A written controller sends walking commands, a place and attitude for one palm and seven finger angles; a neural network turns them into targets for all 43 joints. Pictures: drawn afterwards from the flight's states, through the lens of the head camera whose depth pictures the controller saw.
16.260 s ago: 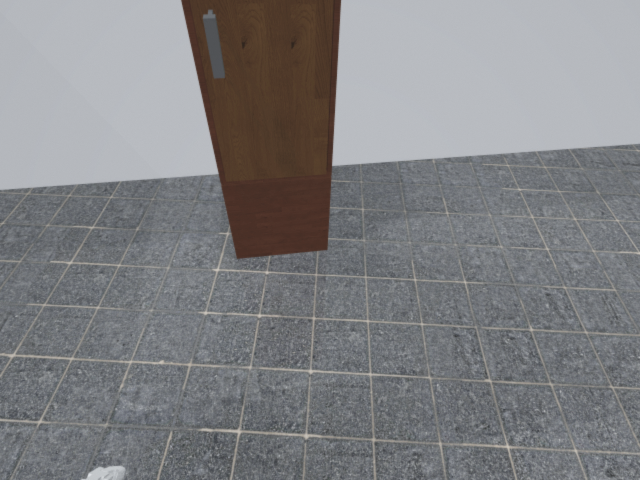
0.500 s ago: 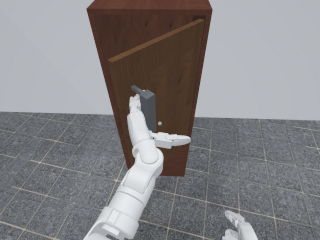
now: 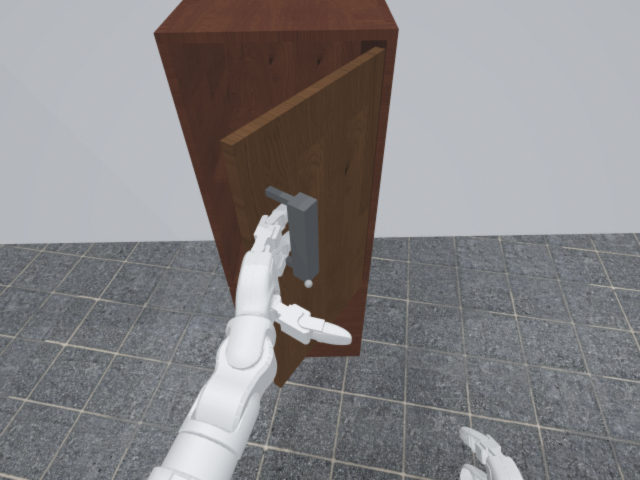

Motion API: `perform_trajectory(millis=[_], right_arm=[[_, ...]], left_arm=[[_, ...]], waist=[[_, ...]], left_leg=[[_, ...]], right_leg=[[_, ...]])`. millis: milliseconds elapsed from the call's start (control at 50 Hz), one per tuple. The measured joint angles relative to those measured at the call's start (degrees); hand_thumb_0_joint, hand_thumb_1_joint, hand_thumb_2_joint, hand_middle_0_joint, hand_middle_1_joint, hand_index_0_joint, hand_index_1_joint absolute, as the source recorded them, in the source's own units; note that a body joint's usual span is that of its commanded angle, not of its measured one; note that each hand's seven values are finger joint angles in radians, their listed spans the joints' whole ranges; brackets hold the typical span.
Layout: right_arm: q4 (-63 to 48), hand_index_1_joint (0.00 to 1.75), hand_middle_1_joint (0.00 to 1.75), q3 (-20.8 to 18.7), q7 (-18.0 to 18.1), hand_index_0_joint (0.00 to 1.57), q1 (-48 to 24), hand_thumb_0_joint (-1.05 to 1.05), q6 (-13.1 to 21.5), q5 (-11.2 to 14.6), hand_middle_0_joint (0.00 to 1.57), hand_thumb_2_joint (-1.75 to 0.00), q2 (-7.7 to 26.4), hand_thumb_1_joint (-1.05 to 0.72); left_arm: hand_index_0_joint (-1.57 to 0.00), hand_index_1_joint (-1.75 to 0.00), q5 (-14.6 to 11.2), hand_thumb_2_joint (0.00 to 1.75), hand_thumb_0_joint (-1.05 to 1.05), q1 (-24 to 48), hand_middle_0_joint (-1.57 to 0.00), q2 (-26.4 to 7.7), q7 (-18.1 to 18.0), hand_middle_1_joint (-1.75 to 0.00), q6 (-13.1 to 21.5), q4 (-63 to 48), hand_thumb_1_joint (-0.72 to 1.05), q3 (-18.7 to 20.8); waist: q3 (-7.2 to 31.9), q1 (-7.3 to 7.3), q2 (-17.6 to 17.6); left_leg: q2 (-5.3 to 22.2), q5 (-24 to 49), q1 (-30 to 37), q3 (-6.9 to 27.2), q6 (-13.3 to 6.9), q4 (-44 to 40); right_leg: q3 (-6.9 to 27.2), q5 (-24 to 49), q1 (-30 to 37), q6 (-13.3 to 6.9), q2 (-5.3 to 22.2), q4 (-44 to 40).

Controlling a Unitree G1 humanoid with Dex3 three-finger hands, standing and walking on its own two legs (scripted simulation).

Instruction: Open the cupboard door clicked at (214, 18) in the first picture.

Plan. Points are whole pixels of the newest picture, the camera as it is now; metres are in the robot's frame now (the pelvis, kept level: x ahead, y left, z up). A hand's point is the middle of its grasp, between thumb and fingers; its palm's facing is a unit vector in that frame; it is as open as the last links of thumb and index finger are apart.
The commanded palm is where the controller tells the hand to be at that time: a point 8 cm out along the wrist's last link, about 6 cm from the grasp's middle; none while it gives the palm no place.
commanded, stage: slide the hand sideways off the handle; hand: left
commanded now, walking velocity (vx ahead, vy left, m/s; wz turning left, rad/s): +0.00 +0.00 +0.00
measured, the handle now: (290, 234) +0.40 +0.06 +0.11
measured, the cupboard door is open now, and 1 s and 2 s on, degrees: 54 54 54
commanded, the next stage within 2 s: draw the hand back to the body in 0.66 s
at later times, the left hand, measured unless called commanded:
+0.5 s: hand (264, 317) +0.27 +0.08 +0.11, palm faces +0.02 -1.00 +0.00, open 16.2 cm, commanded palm +0.23 +0.14 +0.11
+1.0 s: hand (217, 336) +0.24 +0.12 +0.12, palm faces +0.05 -1.00 -0.03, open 16.3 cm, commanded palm +0.21 +0.18 +0.12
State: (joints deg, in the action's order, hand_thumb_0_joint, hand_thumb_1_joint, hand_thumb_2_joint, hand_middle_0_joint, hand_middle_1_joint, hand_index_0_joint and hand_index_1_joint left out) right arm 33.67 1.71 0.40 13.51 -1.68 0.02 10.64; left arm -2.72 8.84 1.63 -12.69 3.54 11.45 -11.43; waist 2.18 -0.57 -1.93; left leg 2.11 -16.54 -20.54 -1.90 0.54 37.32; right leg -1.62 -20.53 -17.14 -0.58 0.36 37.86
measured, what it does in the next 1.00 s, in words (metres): stands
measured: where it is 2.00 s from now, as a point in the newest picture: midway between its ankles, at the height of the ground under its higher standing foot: outside the picture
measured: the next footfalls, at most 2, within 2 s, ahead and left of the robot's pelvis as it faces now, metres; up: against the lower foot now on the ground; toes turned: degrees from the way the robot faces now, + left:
none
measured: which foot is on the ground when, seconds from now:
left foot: down 0.00-1.00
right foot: down 0.00-1.00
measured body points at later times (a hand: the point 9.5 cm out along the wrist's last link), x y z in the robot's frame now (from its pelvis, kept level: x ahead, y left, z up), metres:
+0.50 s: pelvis +0.02 -0.01 +0.00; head +0.01 -0.03 +0.45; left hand +0.27 +0.13 +0.11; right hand +0.23 -0.21 -0.07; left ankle +0.03 +0.13 -0.72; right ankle +0.00 -0.11 -0.72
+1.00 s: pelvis +0.02 -0.01 +0.00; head +0.00 -0.04 +0.45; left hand +0.23 +0.18 +0.12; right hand +0.20 -0.22 -0.08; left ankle +0.03 +0.13 -0.72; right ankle +0.00 -0.11 -0.72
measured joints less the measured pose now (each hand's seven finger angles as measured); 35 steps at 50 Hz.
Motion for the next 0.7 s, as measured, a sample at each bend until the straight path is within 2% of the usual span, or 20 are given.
perform_trajectory(millis=[120,260,420,560,700], right_arm=[[-1.02,0.30,0.30,0.21,0.43,0.20,-1.26,0.02,-0.07,0.12,0.20,-0.90,0.05,-0.91],[-2.85,0.30,0.30,0.37,0.34,0.20,-2.76,0.02,0.34,0.19,0.20,-0.90,0.45,-0.91],[-3.88,0.30,0.30,0.96,0.74,0.20,-3.65,0.02,0.83,0.07,0.20,-0.90,0.36,-0.91],[-4.37,0.30,0.30,1.12,0.82,0.20,-2.39,0.02,1.67,0.09,0.20,-0.90,0.31,-0.91],[-4.29,0.30,0.30,0.69,1.46,0.20,-0.91,0.02,3.97,0.35,0.20,-0.90,1.28,-0.91]], left_arm=[[-0.15,-0.30,-1.15,0.30,-0.01,-5.63,-0.17,-2.00,2.33,-0.31,-1.27,-6.29,-0.50,0.90],[-0.16,-0.30,-1.27,0.30,-0.01,-12.82,-0.17,-3.40,4.72,-0.31,-2.31,-14.15,-0.50,0.82],[-0.17,-0.31,-2.18,0.30,-0.01,-17.89,-0.18,-4.89,7.47,-0.31,-3.47,-19.49,-0.50,1.77],[-0.16,-0.30,-3.24,0.30,-0.01,-24.48,-0.17,-6.02,9.83,-0.31,-3.06,-24.59,-0.50,4.71],[-0.16,-0.30,-4.69,0.30,-0.01,-29.98,-0.16,-7.76,12.97,-0.30,-1.30,-28.54,-0.50,6.66]], waist=[[-0.09,0.55,-0.04],[-0.11,1.15,-0.31],[0.00,1.48,-0.58],[0.60,1.66,-0.81],[0.60,1.84,-1.13]], left_leg=[[0.16,0.04,1.58,0.29,0.28,-1.11],[0.00,-0.59,2.18,1.06,0.53,-0.92],[-0.09,-1.28,2.27,1.57,0.84,-0.54],[-0.04,-1.88,2.29,1.61,1.10,-0.24],[-0.08,-2.53,0.89,2.39,1.24,1.51]], right_leg=[[-0.31,0.08,1.77,-0.21,-0.21,-1.35],[-1.08,-0.74,2.80,-0.40,-0.12,-1.38],[-1.57,-1.71,3.01,-0.66,-0.05,-0.82],[-1.60,-2.52,2.90,-0.83,-0.09,-0.19],[-2.33,-3.32,1.95,-0.97,-0.07,1.27]])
